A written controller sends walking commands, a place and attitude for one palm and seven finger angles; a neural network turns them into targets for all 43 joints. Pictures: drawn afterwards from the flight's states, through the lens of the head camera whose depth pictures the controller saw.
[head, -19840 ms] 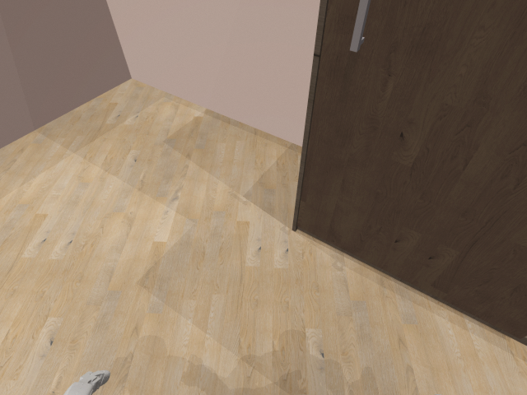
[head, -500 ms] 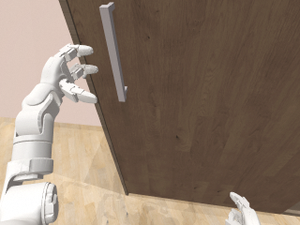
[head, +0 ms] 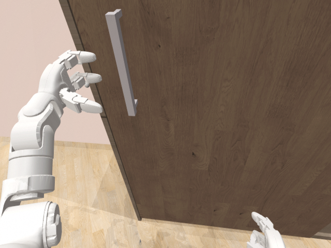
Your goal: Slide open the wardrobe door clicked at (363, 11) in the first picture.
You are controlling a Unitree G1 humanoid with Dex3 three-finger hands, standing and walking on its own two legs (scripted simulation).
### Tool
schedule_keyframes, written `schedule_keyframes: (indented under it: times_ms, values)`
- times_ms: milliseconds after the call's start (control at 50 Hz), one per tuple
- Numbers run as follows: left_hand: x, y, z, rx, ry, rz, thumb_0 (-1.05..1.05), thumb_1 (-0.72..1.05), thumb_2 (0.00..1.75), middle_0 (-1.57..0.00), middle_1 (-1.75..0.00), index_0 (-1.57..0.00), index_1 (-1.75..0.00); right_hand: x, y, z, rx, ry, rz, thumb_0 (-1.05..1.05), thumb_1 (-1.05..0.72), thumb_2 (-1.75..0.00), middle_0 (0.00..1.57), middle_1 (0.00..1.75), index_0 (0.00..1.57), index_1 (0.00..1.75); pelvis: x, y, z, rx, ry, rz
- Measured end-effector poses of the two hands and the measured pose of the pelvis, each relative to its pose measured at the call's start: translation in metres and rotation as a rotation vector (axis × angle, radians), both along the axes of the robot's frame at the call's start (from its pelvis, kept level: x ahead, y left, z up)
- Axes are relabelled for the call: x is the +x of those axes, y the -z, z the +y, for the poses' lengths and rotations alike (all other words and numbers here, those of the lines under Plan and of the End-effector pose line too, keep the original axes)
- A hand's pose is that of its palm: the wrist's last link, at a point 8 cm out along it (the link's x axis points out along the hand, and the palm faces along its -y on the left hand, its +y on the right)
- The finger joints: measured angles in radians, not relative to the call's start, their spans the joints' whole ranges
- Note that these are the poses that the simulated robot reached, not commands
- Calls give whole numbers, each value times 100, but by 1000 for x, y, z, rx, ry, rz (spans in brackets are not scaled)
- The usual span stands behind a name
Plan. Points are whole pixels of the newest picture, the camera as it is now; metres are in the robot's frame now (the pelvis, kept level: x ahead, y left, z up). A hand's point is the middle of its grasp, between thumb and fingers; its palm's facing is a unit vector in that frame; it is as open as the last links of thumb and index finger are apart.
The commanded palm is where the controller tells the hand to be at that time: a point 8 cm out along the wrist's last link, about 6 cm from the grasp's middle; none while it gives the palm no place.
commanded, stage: move the hooked fingers beside the handle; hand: left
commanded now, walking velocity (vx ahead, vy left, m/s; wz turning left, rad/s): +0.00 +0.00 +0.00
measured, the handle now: (126, 69) +0.45 +0.11 +0.25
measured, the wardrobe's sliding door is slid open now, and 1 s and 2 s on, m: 0.00 0.00 0.00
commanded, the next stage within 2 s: feel for the door with the fingertips in 1.64 s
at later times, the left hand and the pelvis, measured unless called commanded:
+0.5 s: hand (96, 91) +0.39 +0.18 +0.23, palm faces -0.02 -1.00 -0.05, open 14.0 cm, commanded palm +0.35 +0.23 +0.25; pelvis -0.01 +0.00 +0.00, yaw +0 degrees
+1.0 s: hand (88, 76) +0.38 +0.18 +0.27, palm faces -0.03 -1.00 -0.05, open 14.0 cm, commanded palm +0.36 +0.23 +0.25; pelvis +0.00 +0.00 +0.00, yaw +0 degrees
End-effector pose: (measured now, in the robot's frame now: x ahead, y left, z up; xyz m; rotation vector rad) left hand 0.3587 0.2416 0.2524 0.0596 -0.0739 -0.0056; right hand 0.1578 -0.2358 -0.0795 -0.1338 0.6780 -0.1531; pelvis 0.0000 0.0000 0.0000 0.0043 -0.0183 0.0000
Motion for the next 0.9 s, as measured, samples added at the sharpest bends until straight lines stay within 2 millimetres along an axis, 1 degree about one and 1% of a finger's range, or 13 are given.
schedule_keyframes:
  times_ms: [120, 220, 280, 320, 420, 500, 540, 620, 680, 720, 820, 860, 900]
  values:
    - [-4, 17, -12, 2, 37, 54, -1, -50, 30, -30, -120, -29, -120, 8, -1, 1, -10, -20, -12, 1, -90, -90, 20, 30, 20, 30, -4, 0, 0, 1, -13, -1]
    - [-2, 2, -25, -16, 57, -34, -1, -50, 30, -30, -120, -30, -120, 11, -5, 5, -12, -29, -29, 1, -90, -90, 20, 30, 20, 30, -5, 0, -1, 2, -11, -9]
    - [4, -10, -25, -15, 36, -47, -1, -50, 30, -30, -120, -30, -120, 10, -6, 6, 0, -25, -34, 1, -90, -90, 20, 30, 20, 30, -5, 0, -2, 3, -7, -7]
    - [9, -11, -21, -13, 18, -19, -1, -50, 30, -30, -120, -30, -120, 8, -5, 6, 9, -16, -28, 1, -90, -90, 20, 30, 20, 30, -5, 0, -3, 3, -3, -3]
    - [14, 9, -12, -3, -2, 84, -1, -50, 30, -30, -120, -30, -120, -5, 2, -2, 15, 10, 11, 1, -90, -90, 20, 30, 20, 30, -5, 0, -4, 3, 0, 9]
    - [8, 21, -12, -5, 15, 65, -1, -50, 30, -30, -120, -30, -120, -15, 6, -9, -8, 23, 46, 1, -90, -90, 20, 30, 20, 30, -5, 0, -4, 3, 0, 5]
    - [3, 15, -13, -4, 23, 6, -1, -50, 30, -30, -120, -29, -120, -19, 6, -12, -20, 24, 53, 1, -90, -90, 20, 30, 20, 30, -4, 0, -5, 3, 0, 0]
    - [-4, -9, -13, 0, 29, -102, -1, -50, 30, -30, -120, -30, -120, -18, 4, -14, -27, 25, 41, 1, -90, -90, 20, 30, 20, 30, -2, -1, -5, 1, 0, -9]
    - [-4, -17, -10, -4, 28, -80, -1, -50, 30, -30, -120, -30, -120, -13, 3, -12, -15, 24, 24, 1, -91, -90, 20, 30, 20, 30, -2, -1, -4, 1, -1, -8]
    - [-1, -9, -6, -11, 23, -8, -1, -50, 30, -30, -120, -30, -120, -9, 3, -11, -5, 23, 17, 1, -90, -90, 20, 30, 20, 30, -3, 0, -4, 0, -1, -2]
    - [0, 27, -4, -2, 6, 132, -1, -50, 30, -30, -120, -30, -120, -4, 1, -9, -1, 17, 4, 1, -90, -90, 20, 30, 20, 30, -7, 0, -4, 2, -5, 7]
    - [-2, 30, -7, -7, 13, 101, -1, -50, 30, -30, -120, -29, -120, -3, 0, -8, -11, 9, 1, 1, -90, -90, 20, 30, 20, 30, -8, 0, -4, 2, -7, 4]
    - [-3, 21, -10, -10, 22, 27, -1, -50, 30, -30, -120, -29, -120, -2, -2, -6, -21, -1, -3, 1, -91, -90, 20, 30, 20, 30, -8, 0, -4, 2, -8, -1]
